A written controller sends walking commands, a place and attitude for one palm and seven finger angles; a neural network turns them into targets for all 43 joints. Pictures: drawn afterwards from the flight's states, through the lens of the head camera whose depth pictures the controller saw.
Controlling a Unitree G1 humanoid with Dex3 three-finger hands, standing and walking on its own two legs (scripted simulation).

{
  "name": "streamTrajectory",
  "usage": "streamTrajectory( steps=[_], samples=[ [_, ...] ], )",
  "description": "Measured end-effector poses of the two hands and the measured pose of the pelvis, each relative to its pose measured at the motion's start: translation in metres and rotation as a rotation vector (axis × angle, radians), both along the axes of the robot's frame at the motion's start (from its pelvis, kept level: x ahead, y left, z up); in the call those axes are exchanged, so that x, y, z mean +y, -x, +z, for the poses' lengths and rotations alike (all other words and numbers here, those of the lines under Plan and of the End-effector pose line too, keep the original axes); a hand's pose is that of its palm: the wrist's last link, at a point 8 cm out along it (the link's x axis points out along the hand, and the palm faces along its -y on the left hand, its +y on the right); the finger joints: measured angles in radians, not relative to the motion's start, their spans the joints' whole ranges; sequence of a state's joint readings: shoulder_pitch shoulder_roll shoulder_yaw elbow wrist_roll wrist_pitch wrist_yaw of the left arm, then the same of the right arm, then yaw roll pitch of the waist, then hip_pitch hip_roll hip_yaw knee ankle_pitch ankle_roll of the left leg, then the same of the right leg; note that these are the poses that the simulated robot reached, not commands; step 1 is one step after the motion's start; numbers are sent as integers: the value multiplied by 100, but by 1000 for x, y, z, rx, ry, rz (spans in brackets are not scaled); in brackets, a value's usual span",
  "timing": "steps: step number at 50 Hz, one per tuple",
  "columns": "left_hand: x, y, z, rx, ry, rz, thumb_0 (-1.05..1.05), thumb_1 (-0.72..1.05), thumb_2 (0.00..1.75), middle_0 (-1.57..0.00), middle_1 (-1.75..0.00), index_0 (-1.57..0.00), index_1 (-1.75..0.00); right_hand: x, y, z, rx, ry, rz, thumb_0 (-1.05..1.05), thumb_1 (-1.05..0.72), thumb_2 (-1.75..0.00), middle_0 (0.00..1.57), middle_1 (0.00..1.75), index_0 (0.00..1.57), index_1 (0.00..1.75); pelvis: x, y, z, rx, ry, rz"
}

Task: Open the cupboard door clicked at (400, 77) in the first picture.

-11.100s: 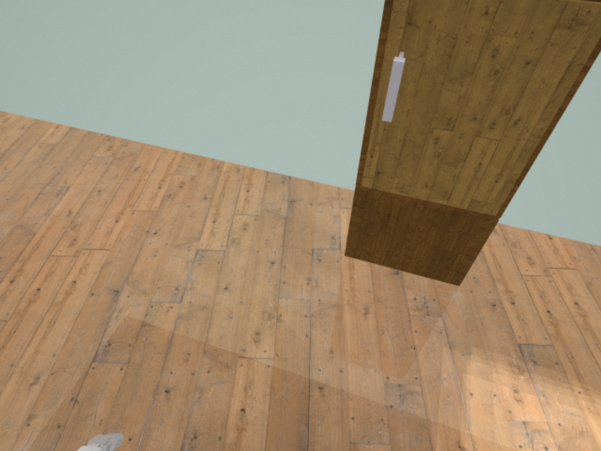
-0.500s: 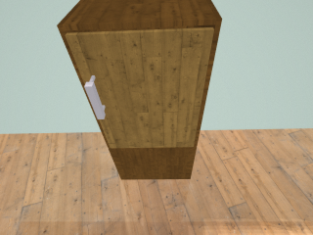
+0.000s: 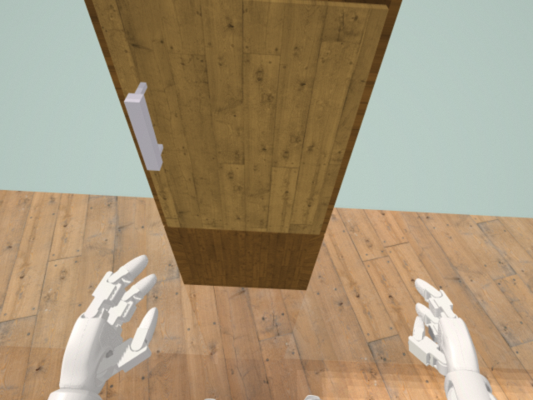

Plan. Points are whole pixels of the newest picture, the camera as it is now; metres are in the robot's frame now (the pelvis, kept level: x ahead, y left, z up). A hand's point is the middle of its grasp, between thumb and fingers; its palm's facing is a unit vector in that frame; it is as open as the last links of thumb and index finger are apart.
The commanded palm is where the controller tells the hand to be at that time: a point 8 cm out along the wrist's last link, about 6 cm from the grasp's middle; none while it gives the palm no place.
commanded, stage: raise the hand with hooked fingers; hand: left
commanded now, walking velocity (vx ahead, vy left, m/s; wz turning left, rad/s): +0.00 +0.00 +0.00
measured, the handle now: (148, 127) +0.56 +0.26 +0.08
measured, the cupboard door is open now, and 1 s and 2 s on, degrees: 0 0 0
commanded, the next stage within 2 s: move the hooked fingers beside the handle in 1.74 s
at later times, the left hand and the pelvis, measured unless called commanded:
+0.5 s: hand (96, 321) +0.21 +0.24 +0.04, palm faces +0.06 -1.00 -0.04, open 11.2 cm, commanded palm +0.18 +0.29 +0.05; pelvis -0.01 +0.02 -0.01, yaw +0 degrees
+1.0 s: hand (49, 279) +0.25 +0.30 +0.08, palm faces +0.07 -1.00 -0.05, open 13.8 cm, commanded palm +0.22 +0.35 +0.08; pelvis -0.01 +0.04 +0.01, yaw +1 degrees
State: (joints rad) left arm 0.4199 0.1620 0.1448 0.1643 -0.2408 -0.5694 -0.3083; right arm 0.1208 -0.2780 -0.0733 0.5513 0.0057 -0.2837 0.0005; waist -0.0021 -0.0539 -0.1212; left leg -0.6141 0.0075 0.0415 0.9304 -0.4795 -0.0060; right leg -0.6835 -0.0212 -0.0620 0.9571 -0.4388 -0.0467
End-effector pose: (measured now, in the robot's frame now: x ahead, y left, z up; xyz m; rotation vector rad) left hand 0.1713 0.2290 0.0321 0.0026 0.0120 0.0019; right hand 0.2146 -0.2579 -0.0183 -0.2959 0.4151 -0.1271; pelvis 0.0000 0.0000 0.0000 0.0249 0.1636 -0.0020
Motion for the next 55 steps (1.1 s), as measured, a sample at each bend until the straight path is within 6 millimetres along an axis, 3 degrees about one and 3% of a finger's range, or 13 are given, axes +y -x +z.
streamTrajectory(
  steps=[4,6,8,10,13,18,23,28,36,43,49,55],
  samples=[
    [13,41,-39,164,25,55,1,59,76,-23,-51,-22,-51,9,-27,-4,-32,28,55,1,-91,-90,20,30,20,30,-1,2,-18,33,11,17],
    [25,54,-42,181,12,129,2,54,74,-23,-54,-23,-54,20,-32,-14,-21,26,81,1,-91,-90,20,30,20,30,-1,3,-24,42,25,30],
    [35,58,-31,124,-24,179,2,49,72,-23,-57,-23,-57,32,-31,-27,11,14,106,1,-91,-90,20,30,20,30,0,4,-29,49,39,41],
    [40,51,-15,27,-60,185,2,45,70,-24,-60,-23,-60,45,-23,-44,57,-9,125,1,-91,-90,20,30,20,30,1,7,-32,54,52,51],
    [38,26,6,-93,-94,94,2,38,67,-24,-64,-23,-64,62,-2,-70,134,-57,135,1,-91,-90,20,30,20,30,3,13,-36,57,68,59],
    [32,-17,5,14,-71,-89,1,26,62,-24,-72,-24,-71,73,49,-91,258,-151,40,1,-90,-90,20,30,21,30,9,19,-29,57,63,41],
    [50,-20,7,140,-19,-10,1,14,57,-26,-79,-25,-79,58,91,-81,318,-152,-81,1,-90,-90,21,30,21,30,15,15,-13,45,46,14],
    [77,-7,26,38,-73,127,1,3,52,-27,-87,-26,-86,37,105,-69,332,-66,-99,1,-90,-90,20,30,21,30,20,15,-8,35,48,20],
    [83,-18,16,36,-57,10,0,-16,44,-27,-99,-27,-98,26,85,-50,253,21,-74,1,-91,-90,20,30,21,30,28,19,-8,14,63,33],
    [102,-38,45,-39,-51,50,0,-32,37,-29,-109,-29,-109,49,61,-28,158,-10,-33,1,-91,-90,20,30,21,30,32,13,2,-18,66,28],
    [121,-48,51,6,-49,76,0,-43,33,-30,-116,-29,-116,68,52,-29,168,-45,22,1,-90,-90,20,30,21,30,36,10,7,-26,68,33],
    [127,-60,52,39,-37,52,-1,-48,31,-30,-119,-30,-119,72,56,-34,218,-41,24,1,-90,-90,20,30,21,30,37,7,11,-31,66,31]
  ],
)
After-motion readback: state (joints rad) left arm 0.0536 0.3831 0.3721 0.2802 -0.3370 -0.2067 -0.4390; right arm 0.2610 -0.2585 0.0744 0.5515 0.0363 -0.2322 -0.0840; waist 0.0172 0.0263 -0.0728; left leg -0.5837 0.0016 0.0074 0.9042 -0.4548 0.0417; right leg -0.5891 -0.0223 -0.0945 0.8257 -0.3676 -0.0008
